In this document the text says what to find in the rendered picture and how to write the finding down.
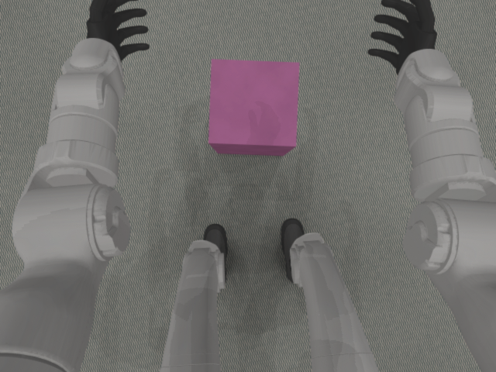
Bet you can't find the robot right forearm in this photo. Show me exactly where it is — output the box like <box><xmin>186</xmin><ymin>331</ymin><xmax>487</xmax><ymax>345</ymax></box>
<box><xmin>394</xmin><ymin>49</ymin><xmax>496</xmax><ymax>202</ymax></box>

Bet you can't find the right robot hand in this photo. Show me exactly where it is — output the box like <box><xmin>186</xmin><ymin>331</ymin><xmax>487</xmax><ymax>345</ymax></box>
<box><xmin>367</xmin><ymin>0</ymin><xmax>437</xmax><ymax>75</ymax></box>

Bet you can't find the robot left upper arm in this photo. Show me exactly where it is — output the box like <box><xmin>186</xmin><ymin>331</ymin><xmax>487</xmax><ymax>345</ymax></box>
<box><xmin>0</xmin><ymin>183</ymin><xmax>130</xmax><ymax>372</ymax></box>

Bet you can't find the robot right thigh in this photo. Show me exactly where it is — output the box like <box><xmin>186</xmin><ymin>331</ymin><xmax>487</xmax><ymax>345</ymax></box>
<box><xmin>290</xmin><ymin>240</ymin><xmax>379</xmax><ymax>372</ymax></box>

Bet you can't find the left robot hand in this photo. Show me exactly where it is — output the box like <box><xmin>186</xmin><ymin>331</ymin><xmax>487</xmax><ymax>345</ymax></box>
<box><xmin>87</xmin><ymin>0</ymin><xmax>150</xmax><ymax>63</ymax></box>

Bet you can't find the robot right foot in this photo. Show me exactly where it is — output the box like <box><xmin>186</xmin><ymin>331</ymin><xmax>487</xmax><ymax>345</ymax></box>
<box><xmin>281</xmin><ymin>219</ymin><xmax>304</xmax><ymax>283</ymax></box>

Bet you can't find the robot left forearm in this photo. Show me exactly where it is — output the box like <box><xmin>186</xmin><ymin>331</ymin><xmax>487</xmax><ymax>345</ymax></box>
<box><xmin>12</xmin><ymin>38</ymin><xmax>126</xmax><ymax>259</ymax></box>

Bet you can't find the carton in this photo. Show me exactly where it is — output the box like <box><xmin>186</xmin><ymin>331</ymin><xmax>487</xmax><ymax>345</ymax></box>
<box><xmin>208</xmin><ymin>59</ymin><xmax>299</xmax><ymax>156</ymax></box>

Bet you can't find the robot right upper arm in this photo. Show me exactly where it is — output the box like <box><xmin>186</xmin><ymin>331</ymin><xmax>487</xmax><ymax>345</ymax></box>
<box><xmin>402</xmin><ymin>198</ymin><xmax>496</xmax><ymax>372</ymax></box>

